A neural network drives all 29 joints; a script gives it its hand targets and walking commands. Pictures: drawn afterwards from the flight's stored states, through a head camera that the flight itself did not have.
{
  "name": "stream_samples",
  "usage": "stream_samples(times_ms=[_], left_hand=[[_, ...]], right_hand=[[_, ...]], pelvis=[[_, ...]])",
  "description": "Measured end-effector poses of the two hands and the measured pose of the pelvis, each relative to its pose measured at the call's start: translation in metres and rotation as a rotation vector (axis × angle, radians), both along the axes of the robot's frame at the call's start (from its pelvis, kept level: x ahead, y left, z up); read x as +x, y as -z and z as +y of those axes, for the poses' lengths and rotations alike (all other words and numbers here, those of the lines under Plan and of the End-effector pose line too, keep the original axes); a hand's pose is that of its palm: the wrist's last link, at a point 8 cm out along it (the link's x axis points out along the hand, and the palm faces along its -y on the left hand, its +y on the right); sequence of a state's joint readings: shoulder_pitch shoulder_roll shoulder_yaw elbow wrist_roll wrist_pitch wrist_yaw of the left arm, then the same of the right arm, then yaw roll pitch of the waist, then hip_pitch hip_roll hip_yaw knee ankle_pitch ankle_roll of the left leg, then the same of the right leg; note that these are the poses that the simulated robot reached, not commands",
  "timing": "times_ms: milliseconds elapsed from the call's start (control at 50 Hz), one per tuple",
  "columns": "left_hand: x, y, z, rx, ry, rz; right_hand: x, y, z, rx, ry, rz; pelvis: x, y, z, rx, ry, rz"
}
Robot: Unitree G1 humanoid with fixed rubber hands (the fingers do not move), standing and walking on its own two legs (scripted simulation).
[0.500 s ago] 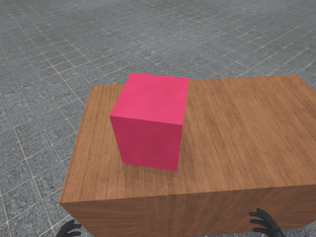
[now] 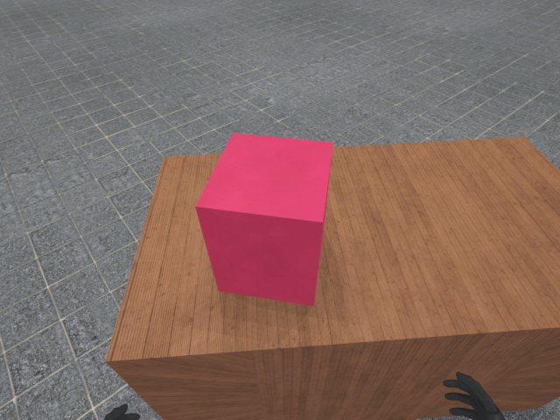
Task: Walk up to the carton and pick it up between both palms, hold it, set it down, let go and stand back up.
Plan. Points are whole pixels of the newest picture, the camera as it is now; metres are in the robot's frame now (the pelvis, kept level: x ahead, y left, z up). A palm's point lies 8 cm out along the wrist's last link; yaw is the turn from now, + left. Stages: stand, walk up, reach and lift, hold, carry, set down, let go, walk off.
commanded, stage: stand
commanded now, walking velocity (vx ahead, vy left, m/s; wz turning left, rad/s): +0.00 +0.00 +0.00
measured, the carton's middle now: (273, 219) +0.49 +0.05 -0.02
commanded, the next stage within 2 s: none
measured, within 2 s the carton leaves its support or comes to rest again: neither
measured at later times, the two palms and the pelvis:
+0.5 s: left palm out of the picture +0.08 +0.28 -0.10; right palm out of the picture +0.13 -0.27 -0.09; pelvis -0.01 +0.00 +0.00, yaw +0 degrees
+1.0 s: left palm out of the picture +0.07 +0.28 -0.10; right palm out of the picture +0.13 -0.28 -0.09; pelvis -0.01 +0.00 +0.00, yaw +0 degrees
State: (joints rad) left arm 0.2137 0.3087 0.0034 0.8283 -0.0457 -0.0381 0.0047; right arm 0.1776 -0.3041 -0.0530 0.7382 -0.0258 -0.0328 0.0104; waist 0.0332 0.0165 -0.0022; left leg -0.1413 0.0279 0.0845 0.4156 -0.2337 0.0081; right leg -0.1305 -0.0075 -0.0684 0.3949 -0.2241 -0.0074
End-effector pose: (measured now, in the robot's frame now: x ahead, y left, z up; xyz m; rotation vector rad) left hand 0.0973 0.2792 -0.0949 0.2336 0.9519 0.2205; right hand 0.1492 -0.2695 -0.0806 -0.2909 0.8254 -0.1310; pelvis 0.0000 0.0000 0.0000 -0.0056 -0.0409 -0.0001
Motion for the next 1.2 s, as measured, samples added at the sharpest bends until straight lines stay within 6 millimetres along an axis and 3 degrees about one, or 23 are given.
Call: stream_samples(times_ms=[500, 1200], left_hand=[[-0.017, 0.003, 0.002, 0.001, -0.012, 0.030], [-0.039, 0.011, 0.005, 0.000, -0.032, 0.107]], right_hand=[[-0.024, 0.008, -0.004, 0.000, 0.016, 0.045], [-0.029, 0.009, -0.009, -0.007, 0.021, 0.065]], pelvis=[[-0.008, 0.000, -0.001, 0.001, 0.000, -0.009], [-0.012, -0.001, -0.001, 0.003, 0.001, -0.006]])
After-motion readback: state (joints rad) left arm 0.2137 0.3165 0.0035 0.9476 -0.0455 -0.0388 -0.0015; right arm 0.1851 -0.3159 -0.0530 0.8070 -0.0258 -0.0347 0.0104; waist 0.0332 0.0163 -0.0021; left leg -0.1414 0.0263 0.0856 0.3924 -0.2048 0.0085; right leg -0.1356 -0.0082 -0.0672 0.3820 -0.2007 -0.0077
